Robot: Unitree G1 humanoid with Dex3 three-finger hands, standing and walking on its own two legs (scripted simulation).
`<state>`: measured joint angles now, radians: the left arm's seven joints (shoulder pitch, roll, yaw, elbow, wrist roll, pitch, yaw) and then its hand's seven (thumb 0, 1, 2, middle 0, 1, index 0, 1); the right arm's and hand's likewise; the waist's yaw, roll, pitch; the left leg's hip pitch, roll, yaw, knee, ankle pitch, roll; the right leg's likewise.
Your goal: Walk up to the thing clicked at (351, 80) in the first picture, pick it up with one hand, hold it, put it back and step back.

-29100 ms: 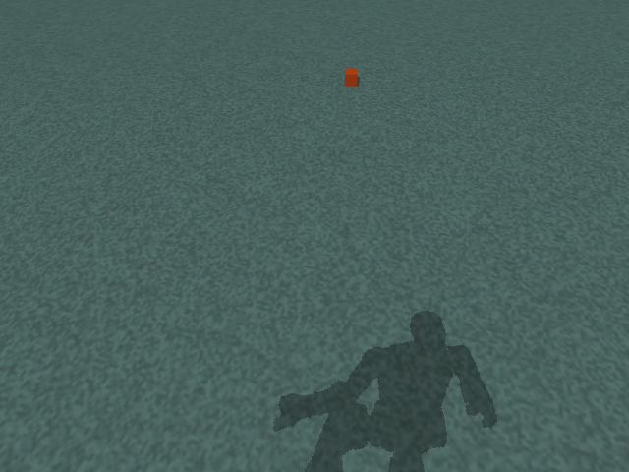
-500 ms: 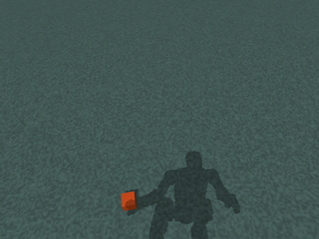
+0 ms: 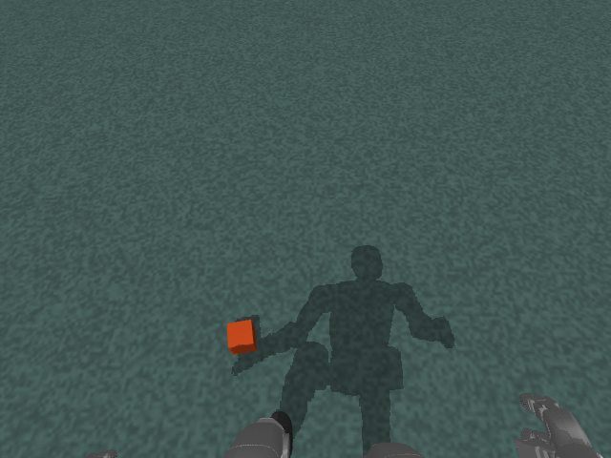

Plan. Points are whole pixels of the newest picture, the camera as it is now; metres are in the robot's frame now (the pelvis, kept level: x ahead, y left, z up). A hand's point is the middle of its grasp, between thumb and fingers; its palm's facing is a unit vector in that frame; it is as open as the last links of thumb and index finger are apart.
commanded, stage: walk up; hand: left
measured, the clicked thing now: (242, 337) +0.49 +0.25 -0.72
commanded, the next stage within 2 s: none
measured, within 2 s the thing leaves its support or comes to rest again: neither
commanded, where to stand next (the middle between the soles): +0.10 -0.02 m, yaw +4 degrees
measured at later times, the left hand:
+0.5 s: hand out of the picture +0.00 +0.28 -0.14, palm faces +0.07 -0.92 -0.37, open 7.3 cm
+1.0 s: hand out of the picture +0.09 +0.29 -0.14, palm faces +0.06 -0.91 -0.40, open 7.3 cm
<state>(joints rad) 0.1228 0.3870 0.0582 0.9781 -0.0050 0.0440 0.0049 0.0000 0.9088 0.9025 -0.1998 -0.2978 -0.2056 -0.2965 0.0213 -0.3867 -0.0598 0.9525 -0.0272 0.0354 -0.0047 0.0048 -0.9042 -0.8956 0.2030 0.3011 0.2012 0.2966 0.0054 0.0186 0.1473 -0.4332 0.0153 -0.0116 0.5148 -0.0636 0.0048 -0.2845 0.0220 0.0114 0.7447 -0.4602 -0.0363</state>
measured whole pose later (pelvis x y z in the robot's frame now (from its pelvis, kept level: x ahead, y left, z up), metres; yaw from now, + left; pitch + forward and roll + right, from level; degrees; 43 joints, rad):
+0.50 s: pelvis -0.01 +0.00 +0.01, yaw +5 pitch -3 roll +1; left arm 0.31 0.40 0.06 0.91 0.02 0.02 -0.02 0.00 0.91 0.90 -0.20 -0.30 -0.21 -0.30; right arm 0.26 -0.36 -0.06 0.91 -0.03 -0.05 0.03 0.01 -0.91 -0.90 0.20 0.30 0.20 0.30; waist 0.00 -0.04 0.07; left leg -0.17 -0.02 0.01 0.51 -0.29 0.02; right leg -0.34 -0.02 0.02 0.90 -0.48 -0.03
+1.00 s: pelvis -0.01 +0.01 -0.01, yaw +4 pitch -2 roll +1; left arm 0.11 0.38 0.03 0.93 0.01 0.00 0.01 0.00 0.90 0.90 -0.20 -0.30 -0.21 -0.30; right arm 0.18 -0.37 -0.05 0.98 -0.03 0.02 0.02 0.00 -0.91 -0.90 0.20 0.30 0.20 0.30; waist 0.00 -0.01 0.12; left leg -0.27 0.00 0.02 0.68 -0.37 0.00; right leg -0.42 -0.05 0.05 0.73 -0.34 0.00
